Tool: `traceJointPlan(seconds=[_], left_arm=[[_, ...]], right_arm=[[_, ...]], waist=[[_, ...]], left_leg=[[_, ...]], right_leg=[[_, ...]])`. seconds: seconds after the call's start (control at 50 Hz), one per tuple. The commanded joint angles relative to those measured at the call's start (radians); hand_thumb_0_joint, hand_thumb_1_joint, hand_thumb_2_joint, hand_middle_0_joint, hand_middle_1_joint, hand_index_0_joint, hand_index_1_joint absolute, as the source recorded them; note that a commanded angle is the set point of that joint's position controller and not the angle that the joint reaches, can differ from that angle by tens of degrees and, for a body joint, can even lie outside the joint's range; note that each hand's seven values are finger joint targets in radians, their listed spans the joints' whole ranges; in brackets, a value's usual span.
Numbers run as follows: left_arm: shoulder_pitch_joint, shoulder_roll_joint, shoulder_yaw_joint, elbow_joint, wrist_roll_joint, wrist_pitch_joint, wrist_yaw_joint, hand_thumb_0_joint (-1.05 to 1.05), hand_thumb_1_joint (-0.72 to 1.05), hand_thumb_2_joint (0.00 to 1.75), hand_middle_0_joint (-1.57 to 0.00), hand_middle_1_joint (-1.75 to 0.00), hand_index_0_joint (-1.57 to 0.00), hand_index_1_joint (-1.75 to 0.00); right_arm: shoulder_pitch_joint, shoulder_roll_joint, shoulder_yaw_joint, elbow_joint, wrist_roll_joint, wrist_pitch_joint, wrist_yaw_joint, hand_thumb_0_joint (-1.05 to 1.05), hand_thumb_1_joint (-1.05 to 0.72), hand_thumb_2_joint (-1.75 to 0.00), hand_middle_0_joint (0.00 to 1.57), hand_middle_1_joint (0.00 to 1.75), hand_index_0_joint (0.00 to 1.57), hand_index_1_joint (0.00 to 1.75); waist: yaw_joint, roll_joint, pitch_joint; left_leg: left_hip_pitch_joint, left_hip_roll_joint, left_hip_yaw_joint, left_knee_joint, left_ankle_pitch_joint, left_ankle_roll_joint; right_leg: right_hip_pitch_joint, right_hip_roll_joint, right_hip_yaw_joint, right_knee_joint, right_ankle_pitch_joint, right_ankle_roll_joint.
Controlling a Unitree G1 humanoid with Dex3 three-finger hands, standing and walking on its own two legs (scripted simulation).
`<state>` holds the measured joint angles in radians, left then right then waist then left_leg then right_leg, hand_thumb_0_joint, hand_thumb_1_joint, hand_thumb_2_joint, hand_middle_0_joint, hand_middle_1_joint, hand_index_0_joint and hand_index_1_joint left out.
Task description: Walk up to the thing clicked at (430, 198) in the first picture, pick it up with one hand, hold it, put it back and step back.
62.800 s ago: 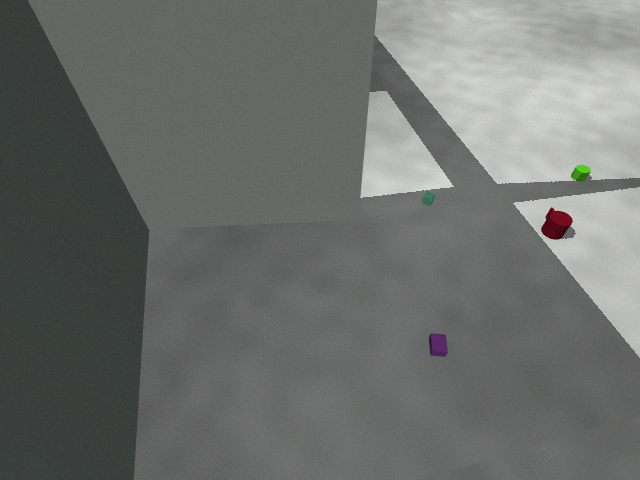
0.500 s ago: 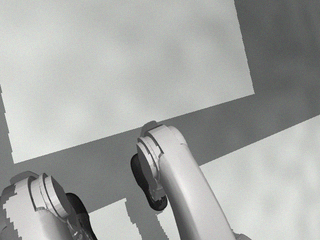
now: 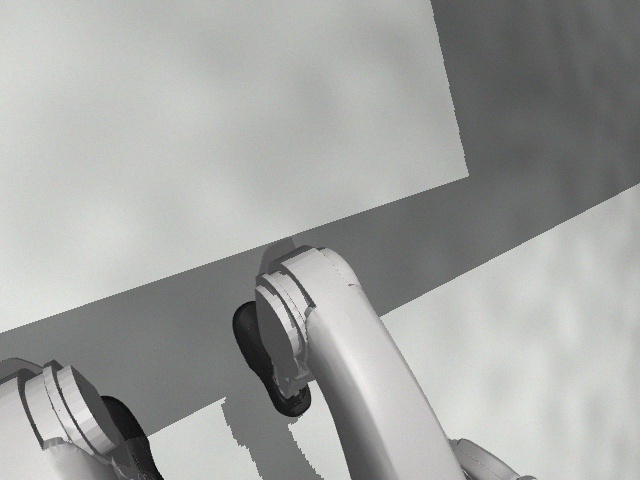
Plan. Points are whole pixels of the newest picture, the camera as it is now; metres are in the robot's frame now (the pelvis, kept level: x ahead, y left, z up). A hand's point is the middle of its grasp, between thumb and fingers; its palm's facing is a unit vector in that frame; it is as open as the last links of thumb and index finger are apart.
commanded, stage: rest palm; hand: left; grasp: from above
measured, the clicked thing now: out of the picture +0.49 +0.33 -0.30
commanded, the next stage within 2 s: close in 0.62 s
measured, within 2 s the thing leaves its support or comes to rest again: neither
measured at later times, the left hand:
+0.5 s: hand out of the picture +0.48 +0.31 -0.27, palm faces -0.28 -0.34 -0.90, open 13.9 cm
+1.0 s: hand out of the picture +0.48 +0.30 -0.28, palm faces -0.28 -0.34 -0.90, open 12.6 cm
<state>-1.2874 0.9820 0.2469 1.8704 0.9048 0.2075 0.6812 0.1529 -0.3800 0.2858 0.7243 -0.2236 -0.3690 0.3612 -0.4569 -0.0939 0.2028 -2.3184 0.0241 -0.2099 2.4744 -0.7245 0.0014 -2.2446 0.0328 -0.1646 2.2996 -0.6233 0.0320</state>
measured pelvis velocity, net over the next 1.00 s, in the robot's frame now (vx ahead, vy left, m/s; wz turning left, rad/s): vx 0.00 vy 0.01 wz -0.06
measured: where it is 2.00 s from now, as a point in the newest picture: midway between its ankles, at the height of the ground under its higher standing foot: (215, 426)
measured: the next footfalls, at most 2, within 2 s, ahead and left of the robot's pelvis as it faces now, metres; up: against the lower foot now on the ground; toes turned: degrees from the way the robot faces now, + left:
none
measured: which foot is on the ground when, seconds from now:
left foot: down 0.00-1.00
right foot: down 0.00-1.00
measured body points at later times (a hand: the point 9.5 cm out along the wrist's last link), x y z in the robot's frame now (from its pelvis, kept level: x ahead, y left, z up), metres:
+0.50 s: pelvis +0.00 +0.01 +0.00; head +0.32 +0.10 +0.30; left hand +0.49 +0.32 -0.22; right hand -0.02 -0.23 -0.03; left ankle +0.06 +0.12 -0.29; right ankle +0.12 -0.11 -0.29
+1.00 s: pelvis +0.00 +0.01 +0.01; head +0.32 +0.11 +0.29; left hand +0.50 +0.32 -0.23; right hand -0.01 -0.23 -0.02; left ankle +0.06 +0.12 -0.29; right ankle +0.12 -0.11 -0.29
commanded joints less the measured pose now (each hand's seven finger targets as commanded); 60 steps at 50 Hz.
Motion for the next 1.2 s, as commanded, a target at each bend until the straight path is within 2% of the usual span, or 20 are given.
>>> traceJointPlan(seconds=[0.0,0.02,0.1,0.14,0.2,0.24,0.32,0.36,0.42,0.46,0.52,0.58,0.7,0.76,0.82,0.84,0.94,1.0,1.1,1.18], left_arm=[[-0.272,0.167,-0.053,-0.112,0.002,-0.025,0.046,0.00,-0.52,0.92,-0.10,-1.07,-0.11,-1.06],[-0.297,0.188,-0.046,-0.135,-0.001,-0.031,0.057,0.00,-0.51,0.93,-0.10,-1.06,-0.11,-1.05],[-0.286,0.193,-0.055,-0.118,-0.010,-0.036,0.072,0.00,-0.54,0.95,-0.11,-1.04,-0.11,-1.04],[-0.312,0.238,-0.037,-0.138,-0.003,-0.038,0.081,0.00,-0.55,0.96,-0.11,-1.03,-0.10,-1.03],[-0.288,0.229,-0.041,-0.102,0.007,-0.024,0.079,0.00,-0.54,0.96,-0.11,-1.03,-0.11,-1.03],[-0.276,0.242,-0.041,-0.081,0.005,-0.017,0.079,0.00,-0.53,0.94,-0.12,-1.03,-0.11,-1.03],[-0.261,0.278,-0.032,-0.068,0.010,-0.007,0.076,0.00,-0.52,0.94,-0.11,-1.04,-0.11,-1.04],[-0.246,0.258,-0.040,-0.069,-0.003,-0.001,0.068,0.00,-0.52,0.93,-0.11,-1.05,-0.11,-1.04],[-0.265,0.272,-0.046,-0.089,-0.008,-0.004,0.067,0.00,-0.50,0.92,-0.11,-1.06,-0.12,-1.04],[-0.254,0.259,-0.070,-0.102,-0.013,-0.006,0.058,0.00,-0.52,0.93,-0.11,-1.06,-0.11,-1.05],[-0.264,0.283,-0.063,-0.097,-0.018,-0.012,0.059,0.00,-0.50,0.92,-0.11,-1.05,-0.12,-1.04],[-0.277,0.274,-0.076,-0.119,-0.023,-0.016,0.056,0.00,-0.50,0.92,-0.11,-1.07,-0.12,-1.05],[-0.266,0.288,-0.082,-0.119,-0.024,-0.016,0.063,0.00,-0.50,0.93,-0.12,-1.05,-0.12,-1.04],[-0.269,0.292,-0.083,-0.125,-0.022,-0.018,0.064,0.00,-0.33,0.84,-0.23,-0.99,-0.25,-0.98],[-0.287,0.292,-0.078,-0.173,-0.027,-0.018,0.067,0.00,-0.28,0.78,-0.26,-0.96,-0.28,-0.94],[-0.270,0.259,-0.089,-0.119,-0.028,-0.009,0.064,0.00,-0.28,0.77,-0.26,-0.96,-0.28,-0.93],[-0.264,0.261,-0.110,-0.140,-0.034,-0.009,0.055,0.00,-0.21,0.71,-0.32,-0.89,-0.34,-0.86],[-0.248,0.293,-0.097,-0.121,-0.025,-0.010,0.058,0.00,-0.13,0.65,-0.37,-0.86,-0.40,-0.83],[-0.254,0.288,-0.084,-0.138,-0.038,-0.008,0.061,0.00,-0.07,0.60,-0.42,-0.81,-0.45,-0.77],[-0.243,0.294,-0.080,-0.152,-0.036,-0.008,0.069,0.00,0.00,0.55,-0.46,-0.77,-0.50,-0.73]], right_arm=[[0.265,-0.315,-0.056,0.041,-0.011,-0.005,-0.005,0.00,-0.92,-0.91,0.20,0.30,0.20,0.30],[0.261,-0.328,-0.054,0.032,-0.006,-0.008,-0.006,0.00,-0.91,-0.91,0.20,0.30,0.20,0.30],[0.251,-0.325,-0.034,0.045,-0.018,-0.012,-0.001,0.00,-0.92,-0.91,0.20,0.30,0.20,0.30],[0.248,-0.334,-0.028,0.048,-0.012,-0.014,-0.001,0.00,-0.92,-0.91,0.20,0.30,0.20,0.30],[0.243,-0.340,-0.017,0.039,-0.016,-0.012,0.008,0.00,-0.92,-0.91,0.20,0.30,0.20,0.30],[0.238,-0.349,-0.016,0.042,-0.017,-0.013,0.011,0.00,-0.92,-0.91,0.20,0.30,0.20,0.30],[0.239,-0.359,-0.007,0.018,-0.014,-0.009,0.012,0.00,-0.92,-0.91,0.20,0.30,0.20,0.30],[0.245,-0.352,0.001,0.003,-0.020,-0.005,0.014,0.00,-0.92,-0.91,0.20,0.30,0.20,0.30],[0.249,-0.363,0.004,-0.006,-0.015,-0.005,0.010,0.00,-0.92,-0.91,0.20,0.30,0.20,0.30],[0.246,-0.362,0.013,-0.021,-0.020,-0.005,0.011,0.00,-0.92,-0.91,0.20,0.30,0.20,0.30],[0.250,-0.373,0.013,-0.018,-0.017,-0.003,0.008,0.00,-0.92,-0.91,0.20,0.30,0.20,0.30],[0.236,-0.374,0.021,-0.022,-0.019,-0.005,0.004,0.00,-0.92,-0.91,0.20,0.30,0.20,0.30],[0.235,-0.378,0.024,-0.025,-0.019,0.001,-0.002,0.00,-0.92,-0.91,0.20,0.30,0.20,0.30],[0.233,-0.371,0.027,-0.029,-0.019,0.004,-0.003,0.00,-0.91,-0.91,0.20,0.30,0.20,0.30],[0.223,-0.378,0.022,-0.047,-0.019,0.005,-0.002,0.00,-0.91,-0.91,0.20,0.30,0.20,0.30],[0.231,-0.367,0.030,-0.036,-0.018,0.004,-0.002,0.00,-0.91,-0.91,0.20,0.30,0.20,0.30],[0.217,-0.377,0.030,-0.036,-0.014,0.001,-0.004,0.00,-0.91,-0.91,0.20,0.30,0.20,0.30],[0.223,-0.386,0.029,-0.040,-0.013,0.004,-0.004,0.00,-0.91,-0.91,0.20,0.30,0.20,0.30],[0.215,-0.369,0.037,-0.051,-0.014,0.005,-0.003,0.00,-0.91,-0.91,0.20,0.30,0.20,0.30],[0.222,-0.374,0.031,-0.060,-0.012,0.009,-0.003,0.00,-0.91,-0.91,0.20,0.30,0.20,0.30]], waist=[[-0.081,0.507,-0.657],[-0.077,0.523,-0.677],[-0.090,0.549,-0.631],[-0.079,0.572,-0.662],[-0.092,0.561,-0.630],[-0.098,0.552,-0.589],[-0.103,0.517,-0.581],[-0.114,0.506,-0.579],[-0.113,0.520,-0.589],[-0.118,0.515,-0.592],[-0.124,0.519,-0.588],[-0.124,0.522,-0.568],[-0.130,0.534,-0.574],[-0.129,0.536,-0.561],[-0.130,0.567,-0.567],[-0.136,0.542,-0.556],[-0.136,0.531,-0.551],[-0.125,0.530,-0.555],[-0.121,0.520,-0.539],[-0.118,0.540,-0.581]], left_leg=[[0.477,0.025,0.054,-0.258,0.220,0.006],[0.504,0.031,0.042,-0.256,0.232,0.002],[0.491,0.030,0.041,-0.251,0.232,-0.003],[0.525,0.036,0.028,-0.253,0.254,-0.007],[0.527,0.037,0.018,-0.250,0.272,-0.009],[0.505,0.036,0.015,-0.256,0.249,-0.007],[0.463,0.037,0.016,-0.250,0.247,0.001],[0.471,0.037,0.018,-0.246,0.264,0.001],[0.486,0.044,0.008,-0.251,0.286,-0.003],[0.481,0.043,0.015,-0.239,0.291,0.002],[0.469,0.046,0.008,-0.250,0.271,0.000],[0.479,0.046,0.006,-0.247,0.248,-0.001],[0.492,0.051,0.001,-0.255,0.263,-0.004],[0.488,0.052,0.002,-0.254,0.249,-0.004],[0.523,0.054,-0.005,-0.260,0.269,-0.008],[0.519,0.054,-0.010,-0.260,0.277,-0.009],[0.512,0.056,-0.020,-0.257,0.275,-0.009],[0.495,0.058,-0.015,-0.264,0.263,-0.006],[0.491,0.056,-0.013,-0.259,0.261,-0.007],[0.522,0.061,-0.014,-0.263,0.294,-0.009]], right_leg=[[0.449,0.039,-0.083,-0.204,0.225,-0.049],[0.440,0.037,-0.088,-0.202,0.235,-0.049],[0.445,0.035,-0.093,-0.192,0.244,-0.051],[0.437,0.035,-0.099,-0.188,0.260,-0.052],[0.433,0.032,-0.106,-0.179,0.277,-0.051],[0.421,0.035,-0.108,-0.182,0.260,-0.049],[0.449,0.039,-0.103,-0.196,0.265,-0.043],[0.469,0.045,-0.105,-0.196,0.280,-0.041],[0.473,0.045,-0.110,-0.200,0.295,-0.041],[0.499,0.051,-0.111,-0.205,0.303,-0.038],[0.500,0.053,-0.116,-0.207,0.283,-0.039],[0.477,0.052,-0.119,-0.215,0.263,-0.039],[0.501,0.058,-0.121,-0.220,0.279,-0.041],[0.504,0.056,-0.121,-0.221,0.274,-0.040],[0.488,0.057,-0.124,-0.218,0.282,-0.045],[0.475,0.052,-0.128,-0.218,0.286,-0.043],[0.470,0.054,-0.129,-0.215,0.290,-0.040],[0.489,0.060,-0.128,-0.222,0.278,-0.042],[0.475,0.055,-0.130,-0.222,0.277,-0.039],[0.507,0.063,-0.131,-0.227,0.304,-0.041]])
